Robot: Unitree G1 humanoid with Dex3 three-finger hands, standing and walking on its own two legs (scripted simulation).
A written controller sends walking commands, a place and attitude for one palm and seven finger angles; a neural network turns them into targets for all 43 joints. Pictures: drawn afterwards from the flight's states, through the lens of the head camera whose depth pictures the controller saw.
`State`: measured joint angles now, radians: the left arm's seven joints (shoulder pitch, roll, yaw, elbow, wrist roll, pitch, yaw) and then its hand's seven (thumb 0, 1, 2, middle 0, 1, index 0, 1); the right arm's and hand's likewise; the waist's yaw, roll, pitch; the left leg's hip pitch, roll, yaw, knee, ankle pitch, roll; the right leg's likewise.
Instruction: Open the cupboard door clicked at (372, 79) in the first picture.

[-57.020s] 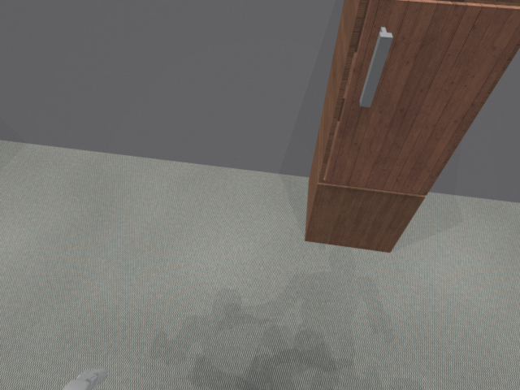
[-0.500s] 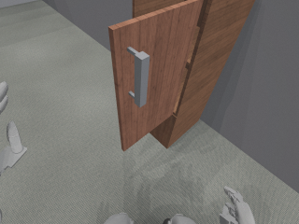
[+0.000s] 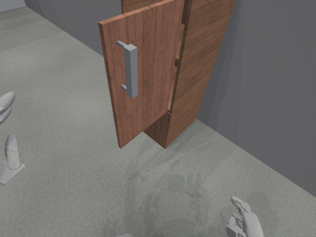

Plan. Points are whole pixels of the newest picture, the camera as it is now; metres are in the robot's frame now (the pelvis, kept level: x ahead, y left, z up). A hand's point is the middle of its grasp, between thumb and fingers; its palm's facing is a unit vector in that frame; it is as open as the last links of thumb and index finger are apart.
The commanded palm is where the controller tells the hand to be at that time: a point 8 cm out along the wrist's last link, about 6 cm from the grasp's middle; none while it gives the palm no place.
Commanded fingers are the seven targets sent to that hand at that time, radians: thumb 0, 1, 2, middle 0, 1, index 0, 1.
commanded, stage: stop stepping back and stand still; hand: left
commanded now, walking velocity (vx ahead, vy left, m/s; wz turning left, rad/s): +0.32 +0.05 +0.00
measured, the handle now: (126, 70) +0.56 +0.14 +0.11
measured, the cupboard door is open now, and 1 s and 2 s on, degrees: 90 90 90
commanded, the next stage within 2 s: let the arm hang, fingers relaxed in 1.14 s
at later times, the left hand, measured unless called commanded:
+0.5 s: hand out of the picture +0.12 +0.27 +0.17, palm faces +0.51 -0.74 -0.45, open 7.4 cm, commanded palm +0.05 +0.31 +0.18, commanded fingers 0.00 0.90 0.90 -0.20 -0.30 -0.20 -0.30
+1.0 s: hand out of the picture +0.09 +0.30 +0.15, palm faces +0.46 -0.77 -0.45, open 7.4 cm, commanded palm +0.02 +0.33 +0.18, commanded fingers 0.00 0.90 0.90 -0.20 -0.30 -0.20 -0.30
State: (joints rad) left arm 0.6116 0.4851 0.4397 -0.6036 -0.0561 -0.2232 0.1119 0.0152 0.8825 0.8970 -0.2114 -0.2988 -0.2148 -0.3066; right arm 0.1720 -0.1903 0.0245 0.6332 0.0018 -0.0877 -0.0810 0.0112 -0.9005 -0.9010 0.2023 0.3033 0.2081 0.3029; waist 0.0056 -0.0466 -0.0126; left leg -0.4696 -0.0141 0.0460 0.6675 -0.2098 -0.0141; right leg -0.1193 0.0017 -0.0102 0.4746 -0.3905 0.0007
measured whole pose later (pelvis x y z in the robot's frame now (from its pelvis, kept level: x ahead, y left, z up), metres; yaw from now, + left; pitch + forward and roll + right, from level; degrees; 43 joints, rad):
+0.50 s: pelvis -0.07 +0.00 +0.00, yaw +5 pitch +1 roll +0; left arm 0.50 0.37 0.39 -0.40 -0.01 -0.22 0.16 0.01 0.88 0.90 -0.21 -0.30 -0.21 -0.31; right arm 0.28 -0.25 -0.02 0.68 -0.01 -0.13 -0.11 0.01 -0.90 -0.90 0.20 0.30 0.21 0.30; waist -0.01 0.01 -0.04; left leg -0.22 0.04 0.02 0.49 -0.30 0.01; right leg -0.29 -0.02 -0.09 0.54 -0.27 -0.03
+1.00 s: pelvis -0.10 +0.03 +0.01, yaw +3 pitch -2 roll +0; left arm 0.53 0.37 0.39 -0.43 -0.02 -0.21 0.14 0.02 0.89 0.90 -0.21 -0.30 -0.21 -0.31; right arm 0.23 -0.19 0.02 0.62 0.00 -0.13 -0.07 0.01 -0.90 -0.90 0.20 0.30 0.21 0.30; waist 0.01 -0.02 0.05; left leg -0.21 0.01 0.06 0.47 -0.24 0.01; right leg -0.26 -0.04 -0.04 0.46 -0.17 0.02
